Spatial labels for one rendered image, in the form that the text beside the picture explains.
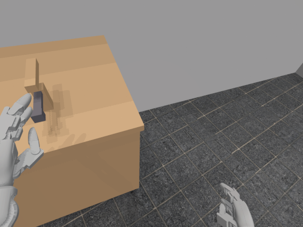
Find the left robot forearm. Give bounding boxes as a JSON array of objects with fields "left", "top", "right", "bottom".
[{"left": 0, "top": 186, "right": 19, "bottom": 227}]

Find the robot right hand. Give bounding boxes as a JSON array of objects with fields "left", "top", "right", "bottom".
[{"left": 217, "top": 183, "right": 254, "bottom": 227}]

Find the counter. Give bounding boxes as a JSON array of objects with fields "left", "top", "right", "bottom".
[{"left": 0, "top": 35, "right": 144, "bottom": 227}]

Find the tap lever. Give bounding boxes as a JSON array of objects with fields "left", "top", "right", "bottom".
[{"left": 30, "top": 91, "right": 45, "bottom": 123}]

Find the robot left hand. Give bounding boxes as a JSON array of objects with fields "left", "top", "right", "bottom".
[{"left": 0, "top": 93, "right": 44, "bottom": 186}]

